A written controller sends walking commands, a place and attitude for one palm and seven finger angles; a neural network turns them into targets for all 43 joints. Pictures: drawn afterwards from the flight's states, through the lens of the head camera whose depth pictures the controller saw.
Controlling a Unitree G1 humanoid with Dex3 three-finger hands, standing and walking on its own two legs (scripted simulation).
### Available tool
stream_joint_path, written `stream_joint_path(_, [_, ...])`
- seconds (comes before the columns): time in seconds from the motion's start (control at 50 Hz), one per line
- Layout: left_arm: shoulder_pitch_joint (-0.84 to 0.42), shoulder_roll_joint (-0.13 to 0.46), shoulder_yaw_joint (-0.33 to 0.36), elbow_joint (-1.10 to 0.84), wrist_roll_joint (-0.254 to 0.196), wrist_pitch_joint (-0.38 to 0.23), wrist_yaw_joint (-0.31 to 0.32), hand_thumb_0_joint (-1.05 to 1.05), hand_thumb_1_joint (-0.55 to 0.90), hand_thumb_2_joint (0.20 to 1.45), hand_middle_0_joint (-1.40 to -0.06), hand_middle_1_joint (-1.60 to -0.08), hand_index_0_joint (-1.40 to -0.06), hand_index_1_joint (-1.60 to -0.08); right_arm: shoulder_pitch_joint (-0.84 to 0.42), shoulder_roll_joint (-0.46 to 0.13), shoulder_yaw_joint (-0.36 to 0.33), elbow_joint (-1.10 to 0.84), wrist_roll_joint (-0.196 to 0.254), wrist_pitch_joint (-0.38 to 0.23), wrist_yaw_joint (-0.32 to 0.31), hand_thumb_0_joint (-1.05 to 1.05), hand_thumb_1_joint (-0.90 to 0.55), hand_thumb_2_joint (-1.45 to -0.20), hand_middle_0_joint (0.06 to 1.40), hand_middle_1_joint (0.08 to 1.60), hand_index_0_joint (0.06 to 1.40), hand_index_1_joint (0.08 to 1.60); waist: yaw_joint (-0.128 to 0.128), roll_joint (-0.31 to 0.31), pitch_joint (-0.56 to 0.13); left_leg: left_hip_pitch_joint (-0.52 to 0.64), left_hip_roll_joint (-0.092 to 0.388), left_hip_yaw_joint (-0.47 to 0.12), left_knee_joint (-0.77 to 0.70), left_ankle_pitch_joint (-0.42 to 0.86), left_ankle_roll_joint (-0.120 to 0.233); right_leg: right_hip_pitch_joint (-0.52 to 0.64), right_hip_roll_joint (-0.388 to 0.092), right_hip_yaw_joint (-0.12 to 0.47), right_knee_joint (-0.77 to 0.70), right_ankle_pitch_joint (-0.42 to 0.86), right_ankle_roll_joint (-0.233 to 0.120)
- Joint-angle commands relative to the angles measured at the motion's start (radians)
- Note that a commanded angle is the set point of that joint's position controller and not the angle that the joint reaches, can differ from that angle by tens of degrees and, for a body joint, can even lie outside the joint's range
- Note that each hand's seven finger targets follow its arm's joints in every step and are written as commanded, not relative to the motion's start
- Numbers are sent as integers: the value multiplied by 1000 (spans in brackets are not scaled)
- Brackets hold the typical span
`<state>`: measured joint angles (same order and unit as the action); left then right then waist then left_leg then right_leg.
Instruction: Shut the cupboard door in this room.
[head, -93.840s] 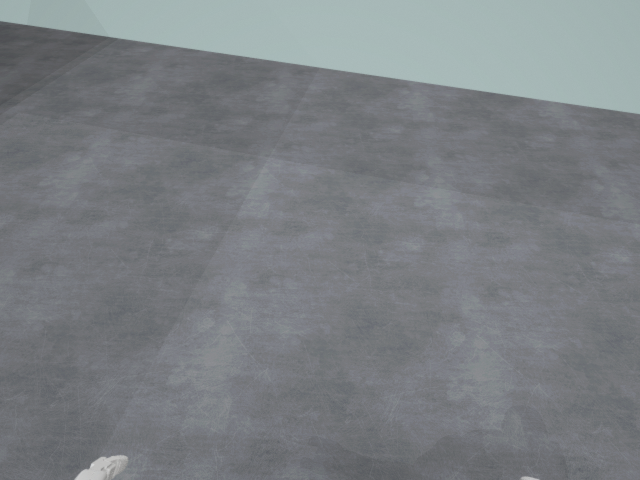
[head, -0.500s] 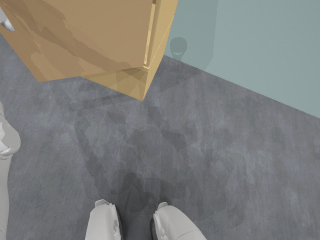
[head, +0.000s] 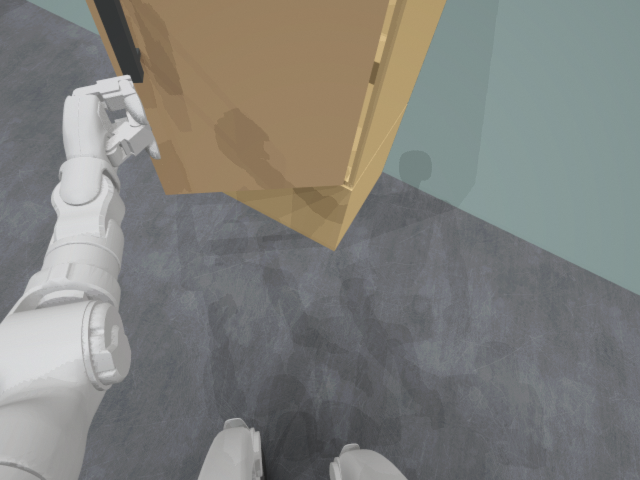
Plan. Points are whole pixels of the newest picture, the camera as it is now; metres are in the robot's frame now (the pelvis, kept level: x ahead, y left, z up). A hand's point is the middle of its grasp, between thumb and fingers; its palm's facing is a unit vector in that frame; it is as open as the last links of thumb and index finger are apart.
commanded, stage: pull the fist back off the door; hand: left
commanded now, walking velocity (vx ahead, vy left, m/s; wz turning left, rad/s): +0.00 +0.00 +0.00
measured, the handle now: (121, 27) +0.70 +0.23 +0.11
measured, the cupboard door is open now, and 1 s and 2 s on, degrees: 37 37 37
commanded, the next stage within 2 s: draw the hand back to the body in 0.06 s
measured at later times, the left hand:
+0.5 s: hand (106, 156) +0.45 +0.20 +0.13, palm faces +0.15 -0.99 -0.02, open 3.1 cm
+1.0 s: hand out of the picture +0.30 +0.25 +0.19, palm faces +0.35 -0.90 -0.24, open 3.5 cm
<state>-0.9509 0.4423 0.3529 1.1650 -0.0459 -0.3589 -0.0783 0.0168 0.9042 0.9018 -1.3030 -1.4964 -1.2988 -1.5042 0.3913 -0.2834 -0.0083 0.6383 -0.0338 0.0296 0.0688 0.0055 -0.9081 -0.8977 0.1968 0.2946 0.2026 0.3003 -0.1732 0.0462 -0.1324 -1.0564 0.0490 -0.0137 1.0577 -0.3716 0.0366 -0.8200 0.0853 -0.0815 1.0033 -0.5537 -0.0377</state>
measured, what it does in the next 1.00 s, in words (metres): rises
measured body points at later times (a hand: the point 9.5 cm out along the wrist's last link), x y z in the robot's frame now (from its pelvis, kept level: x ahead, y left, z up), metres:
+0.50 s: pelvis +0.00 -0.02 +0.03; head +0.06 -0.01 +0.47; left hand +0.43 +0.25 +0.13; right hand +0.00 -0.28 -0.09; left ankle +0.06 +0.09 -0.66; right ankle -0.05 -0.11 -0.66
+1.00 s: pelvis +0.01 +0.00 +0.07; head +0.00 -0.01 +0.52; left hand +0.27 +0.29 +0.20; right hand +0.22 -0.21 +0.00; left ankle +0.06 +0.09 -0.66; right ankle -0.05 -0.11 -0.66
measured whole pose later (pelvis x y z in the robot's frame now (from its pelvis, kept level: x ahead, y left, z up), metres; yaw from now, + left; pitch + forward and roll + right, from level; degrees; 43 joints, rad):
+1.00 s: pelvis +0.01 +0.00 +0.07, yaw +2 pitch +1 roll -1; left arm 0.00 0.33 0.19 0.11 -0.09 -0.08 0.09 0.02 0.90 0.90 -0.96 -1.12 -0.96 -1.13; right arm 0.17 -0.24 0.05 0.54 0.06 -0.03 -0.06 0.01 -0.91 -0.90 0.20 0.29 0.20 0.30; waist 0.03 0.05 -0.05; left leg -0.37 -0.01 0.04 0.57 -0.21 0.04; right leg -0.16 0.03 -0.03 0.52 -0.37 -0.02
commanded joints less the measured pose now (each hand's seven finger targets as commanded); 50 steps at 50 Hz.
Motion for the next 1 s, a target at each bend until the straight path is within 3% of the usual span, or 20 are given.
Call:
stream_joint_path(0.0, [-544,237,25,-211,-6,-67,30,0,900,900,-1300,-1500,-1300,-1500,192,-179,-60,-22,8,-8,-25,0,-900,-900,200,300,200,300,-41,126,-439,662,1,-102,-83,277,-2,-137,3,47,-153,319,13])
stream_joint_path(0.04, [-577,282,55,-173,-6,-74,41,0,900,900,-1300,-1500,-1300,-1500,190,-181,-53,-12,5,-14,-32,0,-900,-900,200,300,200,300,-56,83,-389,599,-1,-99,-79,222,5,-129,3,58,-161,291,16])
stream_joint_path(0.12, [-602,285,27,-115,17,-96,37,0,900,900,-1300,-1500,-1300,-1500,177,-176,-47,-3,4,-30,-37,0,-900,-900,200,300,200,300,-74,94,-367,554,0,-93,-72,164,6,-156,-4,71,-163,243,19])
stream_joint_path(0.16, [-567,317,47,-102,18,-104,20,0,900,900,-1300,-1500,-1300,-1500,183,-179,-46,-11,6,-33,-37,0,-900,-900,200,300,200,300,-55,107,-413,557,-1,-87,-67,192,7,-135,-5,79,-153,268,19])
stream_joint_path(0.22, [-373,311,67,-170,-13,-77,-27,0,900,900,-1300,-1500,-1300,-1500,176,-175,-51,-54,16,-21,-38,0,-900,-900,200,300,200,300,30,156,-526,638,-9,-68,-95,290,0,-10,-1,72,-155,369,9])
stream_joint_path(0.26, [-245,320,104,-231,-48,-49,-58,0,900,900,-1300,-1500,-1300,-1500,171,-174,-54,-85,30,-12,-41,0,-900,-900,200,300,200,300,68,102,-569,658,-13,-52,-113,339,4,78,3,70,-167,446,15])
stream_joint_path(0.3, [-158,331,123,-292,-84,-5,-77,0,900,900,-1300,-1500,-1300,-1500,153,-168,-50,-112,48,-1,-51,0,-900,-900,200,300,200,300,82,11,-519,581,-23,-28,-139,317,15,190,0,84,-201,529,31])
stream_joint_path(0.34, [-119,296,105,-384,-111,19,-82,0,900,900,-1300,-1500,-1300,-1500,128,-154,-45,-133,59,-1,-61,0,-900,-900,200,300,200,300,82,-22,-451,543,-34,-11,-158,280,24,257,-8,102,-232,592,43])
stream_joint_path(0.4, [-107,278,87,-566,-129,5,-66,0,900,900,-1300,-1500,-1300,-1500,93,-143,-47,-141,75,-13,-73,0,-900,-900,200,300,200,300,78,4,-392,587,-36,-4,-197,243,26,259,-17,122,-275,586,61])
stream_joint_path(0.48, [35,208,12,-680,-139,-13,-63,0,900,900,-1300,-1500,-1300,-1500,44,-136,-48,-129,81,-40,-81,0,-900,-900,200,300,200,300,87,112,-322,729,-32,-11,-236,268,18,210,-4,95,-302,503,38])
stream_joint_path(0.58, [211,146,-30,-680,-194,83,-116,0,900,900,-1273,-1470,-1273,-1470,-33,-136,-42,-153,104,-61,-96,0,-900,-900,200,300,200,300,110,31,-207,715,-39,-8,-290,196,21,244,-19,100,-365,443,49])
stream_joint_path(0.66, [270,150,-11,-813,-238,135,-133,0,900,900,-1163,-1350,-1163,-1350,-104,-131,-29,-196,119,-87,-112,0,-900,-900,200,300,200,300,142,2,-208,755,-45,-10,-327,200,24,295,-31,108,-393,450,57])
stream_joint_path(0.68, [311,193,-52,-894,-105,138,-26,0,900,900,-1135,-1320,-1135,-1320,-157,-107,-27,-206,106,-64,-120,0,-900,-900,200,300,200,300,152,30,-177,812,-41,2,-376,178,8,291,-67,138,-454,447,44])
stream_joint_path(0.74, [409,91,-121,-1051,-89,172,81,0,900,900,-1053,-1230,-1053,-1230,-202,-105,-21,-229,105,-65,-136,0,-900,-900,200,300,200,300,143,9,-138,871,-32,-9,-444,171,8,326,-51,102,-493,370,28])
stream_joint_path(0.8, [458,130,-85,-1144,-58,184,143,0,900,900,-970,-1140,-970,-1140,-246,-105,-11,-233,102,-74,-143,0,-900,-900,200,300,200,300,154,2,-119,928,-32,-16,-497,178,6,361,-49,90,-534,365,24])
stream_joint_path(0.86, [539,121,-80,-1225,-47,194,172,0,900,900,-887,-1050,-887,-1050,-272,-96,-2,-234,98,-88,-149,0,-900,-900,200,300,200,300,162,16,-106,987,-27,-19,-546,188,2,403,-48,80,-569,356,18])
stream_joint_path(0.88, [580,92,-96,-1262,-49,197,178,0,900,900,-860,-1020,-860,-1020,-274,-89,-3,-227,93,-94,-148,0,-900,-900,200,300,200,300,164,61,-104,1007,-21,-22,-558,203,-4,433,-52,77,-572,364,12])
stream_joint_path(0.9, [609,112,-73,-1285,-39,196,184,0,900,900,-832,-990,-832,-990,-278,-89,3,-229,92,-98,-146,0,-900,-900,200,300,200,300,173,51,-104,1020,-25,-26,-571,216,-6,443,-48,69,-584,375,11])
stream_joint_path(0.92, [660,74,-95,-1310,-44,201,183,0,900,900,-805,-960,-805,-960,-287,-82,4,-228,90,-102,-144,0,-900,-900,200,300,200,300,173,82,-84,1030,-20,-26,-584,223,-10,458,-50,70,-591,378,8])
stream_joint_path(0.98, [789,58,-83,-1378,-43,209,186,0,900,900,-723,-870,-723,-870,-296,-74,7,-226,83,-111,-138,0,-900,-900,200,300,200,300,186,58,-68,1047,-17,-24,-611,275,-12,512,-51,63,-613,422,8])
